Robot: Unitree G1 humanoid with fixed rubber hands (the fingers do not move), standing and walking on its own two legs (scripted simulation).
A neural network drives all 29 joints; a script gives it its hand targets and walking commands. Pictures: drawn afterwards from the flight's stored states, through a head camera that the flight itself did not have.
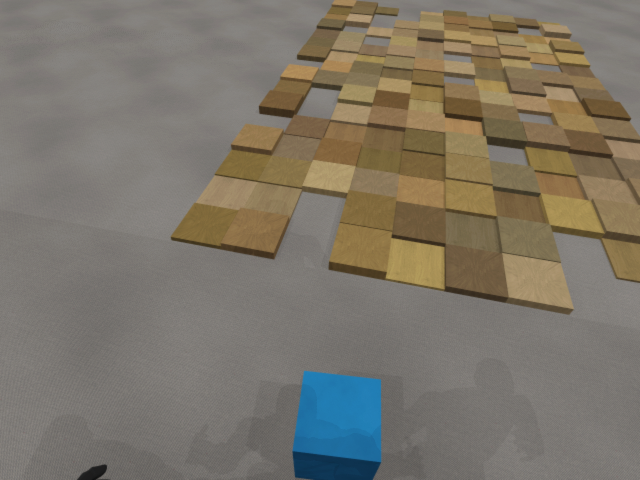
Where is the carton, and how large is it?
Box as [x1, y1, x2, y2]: [292, 371, 380, 479]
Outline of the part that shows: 304,371 292,451 295,476 311,479 372,479 380,463 380,379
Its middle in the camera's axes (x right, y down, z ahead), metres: +0.04 +0.54 +1.06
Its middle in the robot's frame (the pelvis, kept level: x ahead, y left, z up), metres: +0.41 -0.04 -0.66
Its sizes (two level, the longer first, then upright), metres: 0.210 0.200 0.250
